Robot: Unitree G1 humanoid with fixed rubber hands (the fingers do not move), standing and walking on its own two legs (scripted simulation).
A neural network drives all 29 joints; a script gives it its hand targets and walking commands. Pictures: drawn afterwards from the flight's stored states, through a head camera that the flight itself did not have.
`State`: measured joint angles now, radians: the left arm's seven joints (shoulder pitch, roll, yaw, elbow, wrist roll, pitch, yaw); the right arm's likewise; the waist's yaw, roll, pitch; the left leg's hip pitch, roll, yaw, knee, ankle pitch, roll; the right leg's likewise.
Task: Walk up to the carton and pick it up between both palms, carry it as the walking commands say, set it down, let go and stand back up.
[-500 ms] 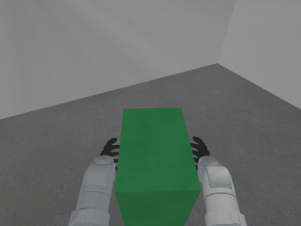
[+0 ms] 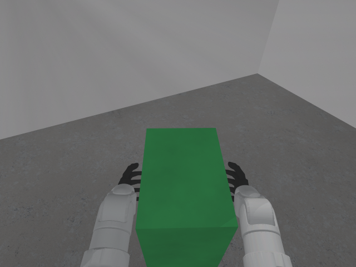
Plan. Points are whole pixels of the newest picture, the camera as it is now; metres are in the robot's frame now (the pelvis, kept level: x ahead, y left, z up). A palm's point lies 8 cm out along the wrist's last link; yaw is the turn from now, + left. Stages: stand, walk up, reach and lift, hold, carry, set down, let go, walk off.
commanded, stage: hold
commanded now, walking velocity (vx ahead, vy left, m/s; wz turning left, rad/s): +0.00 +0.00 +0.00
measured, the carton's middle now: (181, 198) +0.31 +0.00 -0.02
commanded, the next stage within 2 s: carry in 0.30 s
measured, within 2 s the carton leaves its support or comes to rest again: neither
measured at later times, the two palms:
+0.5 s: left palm (123, 191) +0.28 +0.14 +0.05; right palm (241, 195) +0.28 -0.13 +0.05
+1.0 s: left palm out of the picture +0.07 +0.15 +0.06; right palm out of the picture +0.09 -0.12 +0.06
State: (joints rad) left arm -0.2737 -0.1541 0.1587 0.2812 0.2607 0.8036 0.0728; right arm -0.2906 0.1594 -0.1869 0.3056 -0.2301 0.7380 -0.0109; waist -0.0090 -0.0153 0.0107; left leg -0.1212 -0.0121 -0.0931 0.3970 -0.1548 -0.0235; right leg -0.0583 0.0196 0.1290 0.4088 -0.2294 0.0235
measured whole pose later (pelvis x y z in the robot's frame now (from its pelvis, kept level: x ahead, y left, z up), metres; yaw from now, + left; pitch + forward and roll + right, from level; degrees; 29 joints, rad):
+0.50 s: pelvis -0.03 +0.00 -0.02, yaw +1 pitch +1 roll +0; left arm -0.32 -0.13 0.13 0.10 0.17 0.91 0.10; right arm -0.29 0.16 -0.14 0.08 -0.16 0.86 -0.09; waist 0.00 0.02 -0.07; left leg -0.42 -0.02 -0.10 0.61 -0.20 -0.03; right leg -0.36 0.03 0.11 0.64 -0.29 0.03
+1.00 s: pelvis -0.19 +0.00 -0.02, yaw +1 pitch +0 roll +0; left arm -0.25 -0.15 0.09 -0.18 0.12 1.23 0.15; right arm -0.25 0.15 -0.10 -0.21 -0.11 1.22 -0.13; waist 0.04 0.04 -0.04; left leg -0.65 0.02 0.01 0.71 -0.26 -0.03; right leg -0.34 0.03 -0.14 0.62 -0.29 -0.08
